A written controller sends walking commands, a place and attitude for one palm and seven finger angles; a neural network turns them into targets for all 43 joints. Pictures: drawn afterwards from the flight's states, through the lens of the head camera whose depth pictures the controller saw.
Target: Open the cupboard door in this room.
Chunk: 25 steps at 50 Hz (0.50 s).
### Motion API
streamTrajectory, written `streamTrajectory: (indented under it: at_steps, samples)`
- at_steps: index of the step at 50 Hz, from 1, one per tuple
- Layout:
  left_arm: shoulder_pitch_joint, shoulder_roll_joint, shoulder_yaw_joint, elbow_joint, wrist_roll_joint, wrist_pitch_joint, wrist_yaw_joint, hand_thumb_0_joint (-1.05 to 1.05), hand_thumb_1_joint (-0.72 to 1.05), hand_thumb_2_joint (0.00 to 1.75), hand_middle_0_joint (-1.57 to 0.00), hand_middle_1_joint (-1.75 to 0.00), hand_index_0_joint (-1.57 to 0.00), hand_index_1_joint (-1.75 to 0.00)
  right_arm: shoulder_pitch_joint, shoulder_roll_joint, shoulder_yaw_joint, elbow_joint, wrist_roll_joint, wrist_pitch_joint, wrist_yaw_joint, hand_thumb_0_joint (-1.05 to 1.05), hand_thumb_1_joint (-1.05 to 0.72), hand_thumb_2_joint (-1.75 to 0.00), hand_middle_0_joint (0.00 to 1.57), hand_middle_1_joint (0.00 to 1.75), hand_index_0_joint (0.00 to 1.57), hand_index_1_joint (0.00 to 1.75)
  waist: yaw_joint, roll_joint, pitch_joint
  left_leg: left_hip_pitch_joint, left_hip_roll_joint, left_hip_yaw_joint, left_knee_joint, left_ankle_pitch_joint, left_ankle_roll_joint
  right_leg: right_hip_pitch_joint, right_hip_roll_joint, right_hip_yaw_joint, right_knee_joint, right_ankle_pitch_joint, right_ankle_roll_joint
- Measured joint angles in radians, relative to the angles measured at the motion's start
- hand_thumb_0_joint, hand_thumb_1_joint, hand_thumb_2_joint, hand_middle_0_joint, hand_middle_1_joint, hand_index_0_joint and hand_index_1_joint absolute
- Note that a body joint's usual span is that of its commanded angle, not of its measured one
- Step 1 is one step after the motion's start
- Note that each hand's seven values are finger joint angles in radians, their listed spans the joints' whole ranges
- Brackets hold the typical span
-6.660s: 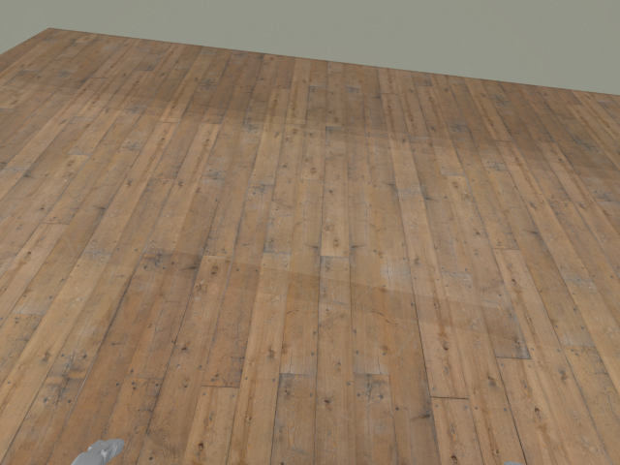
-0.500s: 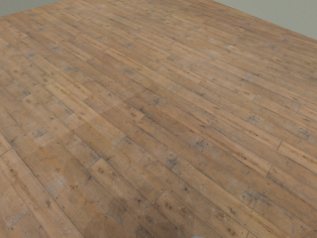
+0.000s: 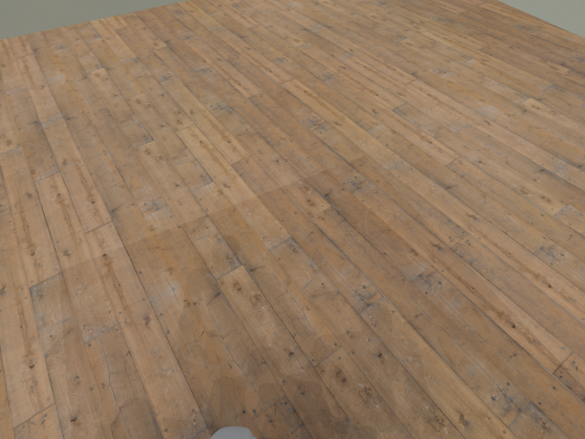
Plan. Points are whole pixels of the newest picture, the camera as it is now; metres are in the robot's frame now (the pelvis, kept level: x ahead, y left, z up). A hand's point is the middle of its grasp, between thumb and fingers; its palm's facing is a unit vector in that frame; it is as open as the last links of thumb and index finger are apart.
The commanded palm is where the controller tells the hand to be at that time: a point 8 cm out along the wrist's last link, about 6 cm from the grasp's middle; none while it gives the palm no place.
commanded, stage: turn or walk to find it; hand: left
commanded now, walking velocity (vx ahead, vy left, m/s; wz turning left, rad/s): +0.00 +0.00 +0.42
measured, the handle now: out of the picture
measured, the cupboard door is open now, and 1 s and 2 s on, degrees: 0 0 0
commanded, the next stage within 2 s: none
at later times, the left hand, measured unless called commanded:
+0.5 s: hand out of the picture +0.03 +0.26 -0.16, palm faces +0.21 -0.94 -0.25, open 7.4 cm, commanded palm none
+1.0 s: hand out of the picture -0.09 +0.19 -0.16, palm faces +0.43 -0.87 -0.25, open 7.4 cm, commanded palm none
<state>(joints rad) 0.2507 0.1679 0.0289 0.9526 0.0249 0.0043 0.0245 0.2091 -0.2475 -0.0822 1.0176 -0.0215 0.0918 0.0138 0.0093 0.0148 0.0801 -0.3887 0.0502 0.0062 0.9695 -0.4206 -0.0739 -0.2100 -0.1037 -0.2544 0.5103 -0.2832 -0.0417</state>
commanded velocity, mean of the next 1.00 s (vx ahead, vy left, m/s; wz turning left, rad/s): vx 0.00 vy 0.00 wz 0.42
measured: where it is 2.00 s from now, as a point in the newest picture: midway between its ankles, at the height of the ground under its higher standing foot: outside the picture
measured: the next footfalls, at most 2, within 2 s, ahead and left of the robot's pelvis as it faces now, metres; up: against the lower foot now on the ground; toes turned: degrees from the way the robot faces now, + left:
left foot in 0.14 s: +0.01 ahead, +0.14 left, +0.00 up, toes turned +9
right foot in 0.62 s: +0.03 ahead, -0.09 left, +0.00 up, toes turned +9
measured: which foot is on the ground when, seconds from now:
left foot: up 0.00-0.12, down 0.14-0.62, up 0.64-1.00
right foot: down 0.00-0.14, up 0.16-0.60, down 0.62-1.00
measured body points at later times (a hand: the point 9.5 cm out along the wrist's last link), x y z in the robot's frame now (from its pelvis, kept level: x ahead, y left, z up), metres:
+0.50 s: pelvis -0.03 +0.03 +0.00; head +0.00 +0.04 +0.45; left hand +0.02 +0.31 -0.14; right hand +0.08 -0.19 -0.14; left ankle -0.03 +0.14 -0.74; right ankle -0.01 -0.11 -0.69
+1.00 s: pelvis -0.06 -0.01 +0.00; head -0.03 +0.00 +0.45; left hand -0.12 +0.24 -0.14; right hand +0.09 -0.23 -0.16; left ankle -0.15 +0.12 -0.69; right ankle -0.01 -0.10 -0.74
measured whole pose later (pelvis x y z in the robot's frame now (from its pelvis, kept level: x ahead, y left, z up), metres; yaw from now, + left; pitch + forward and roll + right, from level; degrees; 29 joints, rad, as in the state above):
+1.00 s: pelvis -0.06 -0.01 +0.00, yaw +25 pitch -1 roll +1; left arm 0.23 0.18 0.03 0.95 0.03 0.01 0.02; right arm 0.21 -0.24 -0.08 1.01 -0.02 0.09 0.02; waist 0.01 0.00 0.08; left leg -0.35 0.05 0.02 0.88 -0.45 -0.07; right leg -0.23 -0.13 -0.24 0.53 -0.27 -0.02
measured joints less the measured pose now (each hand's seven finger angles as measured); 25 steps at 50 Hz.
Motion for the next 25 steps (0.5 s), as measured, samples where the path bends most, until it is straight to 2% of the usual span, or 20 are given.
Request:
streamTrajectory:
  at_steps: [4,6,7,8,10,12,15,20,25]
  samples:
    - [0.010,0.028,0.011,0.019,0.004,0.008,-0.003,0.01,0.90,0.89,-0.21,-0.30,-0.20,-0.30,-0.040,0.017,0.014,-0.019,0.008,-0.017,-0.002,0.01,-0.91,-0.90,0.19,0.29,0.19,0.30,0.019,-0.027,0.010,0.074,-0.006,0.049,-0.192,-0.018,0.017,-0.025,-0.027,-0.028,0.048,-0.016,0.018]
    - [0.017,0.044,0.018,0.029,0.000,0.015,-0.004,0.01,0.90,0.89,-0.21,-0.30,-0.20,-0.30,-0.054,0.023,0.021,-0.036,0.009,-0.033,-0.001,0.01,-0.91,-0.90,0.19,0.30,0.19,0.30,0.021,-0.037,0.006,0.128,-0.010,0.072,-0.330,0.068,0.028,-0.044,-0.043,-0.046,0.094,-0.036,0.035]
    - [0.023,0.054,0.021,0.033,-0.005,0.021,-0.005,0.01,0.90,0.89,-0.21,-0.30,-0.20,-0.30,-0.059,0.026,0.023,-0.043,0.008,-0.043,0.000,0.01,-0.91,-0.90,0.19,0.30,0.19,0.30,0.021,-0.043,0.000,0.147,-0.016,0.075,-0.381,0.097,0.060,-0.061,-0.055,-0.050,0.133,-0.053,0.045]
    - [0.020,0.067,0.026,0.038,-0.009,0.031,-0.004,0.01,0.90,0.89,-0.21,-0.30,-0.20,-0.30,-0.068,0.038,0.024,-0.047,0.006,-0.051,-0.001,0.01,-0.91,-0.90,0.19,0.30,0.19,0.30,0.026,-0.065,0.003,0.143,-0.031,0.081,-0.371,0.090,0.084,-0.087,-0.064,-0.018,0.193,-0.116,0.064]
    - [0.018,0.085,0.031,0.047,-0.009,0.054,-0.001,0.01,0.90,0.89,-0.21,-0.30,-0.20,-0.30,-0.077,0.054,0.034,-0.056,0.002,-0.060,-0.003,0.01,-0.91,-0.90,0.19,0.30,0.19,0.30,0.033,-0.083,0.002,0.146,-0.040,0.084,-0.362,0.076,0.104,-0.145,-0.040,0.070,0.344,-0.222,0.084]
    - [0.007,0.090,0.034,0.055,-0.008,0.069,-0.003,0.01,0.90,0.89,-0.20,-0.30,-0.20,-0.30,-0.074,0.063,0.040,-0.063,0.000,-0.066,-0.012,0.01,-0.90,-0.90,0.20,0.30,0.20,0.30,0.026,-0.075,-0.008,0.158,-0.043,0.070,-0.393,0.091,0.110,-0.190,-0.015,0.124,0.466,-0.222,0.097]
    - [-0.016,0.088,0.034,0.046,-0.010,0.064,-0.011,0.01,0.90,0.89,-0.20,-0.30,-0.20,-0.30,-0.068,0.067,0.047,-0.063,0.000,-0.068,-0.020,0.00,-0.90,-0.90,0.20,0.30,0.20,0.30,0.021,-0.056,-0.015,0.178,-0.050,0.046,-0.452,0.134,0.115,-0.230,0.000,0.175,0.554,-0.164,0.111]
    - [-0.053,0.081,0.031,0.014,-0.012,0.052,-0.011,0.01,0.90,0.89,-0.20,-0.30,-0.20,-0.30,-0.052,0.070,0.047,-0.060,0.001,-0.069,-0.018,0.00,-0.90,-0.90,0.20,0.30,0.20,0.30,0.011,-0.039,-0.020,0.188,-0.068,0.020,-0.509,0.179,0.119,-0.231,0.006,0.219,0.524,-0.126,0.128]
    - [-0.096,0.066,0.027,-0.010,-0.016,0.051,-0.007,0.01,0.90,0.89,-0.20,-0.30,-0.20,-0.30,-0.022,0.066,0.037,-0.058,-0.005,-0.062,-0.015,0.01,-0.90,-0.90,0.20,0.30,0.20,0.30,-0.018,-0.020,-0.015,0.164,-0.078,-0.015,-0.503,0.195,0.109,-0.177,0.027,0.226,0.377,-0.160,0.127]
